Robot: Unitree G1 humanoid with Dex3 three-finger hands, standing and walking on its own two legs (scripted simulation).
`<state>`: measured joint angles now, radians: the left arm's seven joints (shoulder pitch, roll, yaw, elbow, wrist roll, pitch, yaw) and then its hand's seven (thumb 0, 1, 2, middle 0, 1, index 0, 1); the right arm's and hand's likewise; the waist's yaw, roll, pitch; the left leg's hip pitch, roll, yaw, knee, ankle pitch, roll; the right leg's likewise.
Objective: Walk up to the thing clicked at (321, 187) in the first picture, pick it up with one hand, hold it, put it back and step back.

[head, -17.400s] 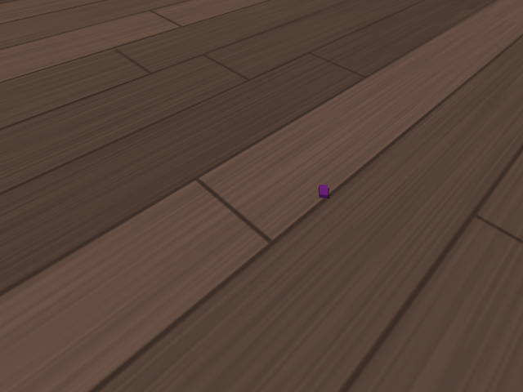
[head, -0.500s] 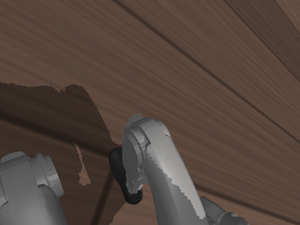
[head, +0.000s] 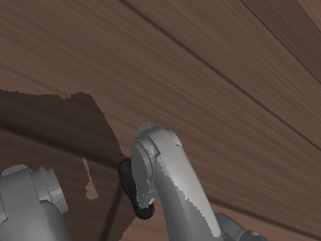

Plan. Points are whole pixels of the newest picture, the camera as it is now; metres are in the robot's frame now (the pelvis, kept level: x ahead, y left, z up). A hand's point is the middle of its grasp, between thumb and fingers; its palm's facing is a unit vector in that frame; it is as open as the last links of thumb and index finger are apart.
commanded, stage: settle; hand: left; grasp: from above
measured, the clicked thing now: out of the picture +0.45 +0.28 -0.29
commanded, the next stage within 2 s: lift in 0.98 s
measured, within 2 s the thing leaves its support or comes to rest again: leaves its support in 0.46 s
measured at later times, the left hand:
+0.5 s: hand out of the picture +0.42 +0.29 -0.24, palm faces -0.43 -0.14 -0.89, open 7.0 cm
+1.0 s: hand out of the picture +0.41 +0.29 -0.15, palm faces -0.47 -0.09 -0.88, open 7.0 cm
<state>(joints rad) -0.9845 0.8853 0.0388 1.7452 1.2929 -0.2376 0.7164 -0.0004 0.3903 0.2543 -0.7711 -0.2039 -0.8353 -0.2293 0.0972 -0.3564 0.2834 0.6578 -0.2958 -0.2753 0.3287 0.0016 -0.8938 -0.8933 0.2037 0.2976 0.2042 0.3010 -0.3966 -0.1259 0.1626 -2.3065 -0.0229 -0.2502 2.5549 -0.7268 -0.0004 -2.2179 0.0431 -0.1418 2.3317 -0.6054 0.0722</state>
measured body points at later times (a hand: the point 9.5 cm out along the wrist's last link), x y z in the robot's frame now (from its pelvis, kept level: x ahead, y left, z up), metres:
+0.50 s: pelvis +0.01 +0.00 +0.00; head +0.26 +0.12 +0.35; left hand +0.44 +0.30 -0.19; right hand +0.06 -0.26 -0.06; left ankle +0.07 +0.12 -0.27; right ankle +0.13 -0.13 -0.27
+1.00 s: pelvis +0.00 -0.01 +0.02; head +0.22 +0.08 +0.41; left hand +0.43 +0.29 -0.10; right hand +0.09 -0.29 -0.07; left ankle +0.07 +0.12 -0.27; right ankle +0.13 -0.13 -0.27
